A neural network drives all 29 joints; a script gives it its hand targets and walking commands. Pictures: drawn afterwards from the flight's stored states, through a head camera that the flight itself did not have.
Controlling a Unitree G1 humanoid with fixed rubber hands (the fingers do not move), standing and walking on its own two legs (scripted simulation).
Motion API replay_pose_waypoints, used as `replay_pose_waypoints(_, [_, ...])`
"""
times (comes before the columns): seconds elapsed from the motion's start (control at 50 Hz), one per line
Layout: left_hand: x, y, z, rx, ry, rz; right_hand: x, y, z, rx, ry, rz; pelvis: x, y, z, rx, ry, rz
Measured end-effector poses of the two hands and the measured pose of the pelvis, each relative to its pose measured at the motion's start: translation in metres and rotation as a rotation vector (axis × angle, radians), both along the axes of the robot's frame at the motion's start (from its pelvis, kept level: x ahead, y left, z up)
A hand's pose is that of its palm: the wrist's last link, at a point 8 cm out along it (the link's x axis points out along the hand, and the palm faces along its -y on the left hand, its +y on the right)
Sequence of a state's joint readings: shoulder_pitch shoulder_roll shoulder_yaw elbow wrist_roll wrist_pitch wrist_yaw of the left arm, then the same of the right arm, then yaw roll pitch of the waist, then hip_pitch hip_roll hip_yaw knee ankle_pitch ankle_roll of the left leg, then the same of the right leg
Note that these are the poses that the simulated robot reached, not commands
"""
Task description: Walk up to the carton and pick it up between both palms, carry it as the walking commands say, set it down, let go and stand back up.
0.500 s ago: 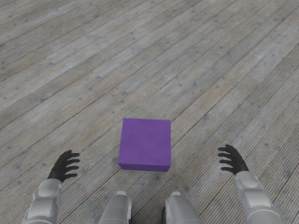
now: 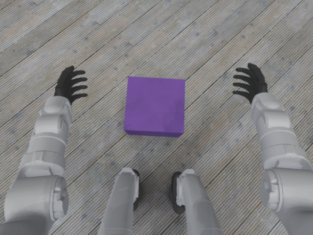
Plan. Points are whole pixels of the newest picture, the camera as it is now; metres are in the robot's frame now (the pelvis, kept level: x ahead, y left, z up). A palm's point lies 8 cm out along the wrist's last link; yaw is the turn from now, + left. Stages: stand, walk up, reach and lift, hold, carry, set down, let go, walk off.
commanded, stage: reach and lift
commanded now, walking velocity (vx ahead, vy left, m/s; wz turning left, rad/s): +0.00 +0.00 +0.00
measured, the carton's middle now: (155, 109) +0.53 +0.02 -0.57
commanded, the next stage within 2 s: none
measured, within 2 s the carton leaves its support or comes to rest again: neither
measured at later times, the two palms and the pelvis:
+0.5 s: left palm (82, 72) +0.52 +0.23 -0.12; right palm (241, 75) +0.52 -0.23 -0.12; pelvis +0.00 +0.01 -0.03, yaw +0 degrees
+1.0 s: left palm (100, 93) +0.51 +0.22 -0.29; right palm (223, 95) +0.51 -0.23 -0.28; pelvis -0.03 +0.00 -0.16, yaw +0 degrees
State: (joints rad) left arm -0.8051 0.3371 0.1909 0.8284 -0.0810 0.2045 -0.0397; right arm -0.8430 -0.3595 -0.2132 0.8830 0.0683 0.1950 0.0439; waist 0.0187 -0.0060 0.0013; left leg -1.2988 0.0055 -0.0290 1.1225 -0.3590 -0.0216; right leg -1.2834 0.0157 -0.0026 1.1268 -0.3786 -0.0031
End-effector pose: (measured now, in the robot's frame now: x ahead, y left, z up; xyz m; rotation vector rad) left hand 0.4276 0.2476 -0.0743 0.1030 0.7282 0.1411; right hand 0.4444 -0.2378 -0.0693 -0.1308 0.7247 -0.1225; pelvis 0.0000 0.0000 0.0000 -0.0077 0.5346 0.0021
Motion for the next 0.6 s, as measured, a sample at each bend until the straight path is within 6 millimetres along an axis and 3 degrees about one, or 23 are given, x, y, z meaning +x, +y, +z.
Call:
replay_pose_waypoints(0.34, [0.085,-0.017,-0.031,-0.044,-0.094,0.028,0.077,0.013,-0.032,0.076,-0.105,-0.041,-0.006,0.005,-0.02,-0.001,0.209,-0.001])
replay_pose_waypoints(0.44, [0.093,-0.019,-0.041,-0.042,-0.106,0.023,0.08,0.011,-0.045,0.074,-0.115,-0.047,-0.003,0.005,-0.024,-0.003,0.256,0.001])
replay_pose_waypoints(0.6, [0.088,-0.018,-0.065,-0.04,-0.095,0.018,0.067,0.002,-0.073,0.075,-0.101,-0.065,-0.002,0.005,-0.039,-0.003,0.299,0.001])
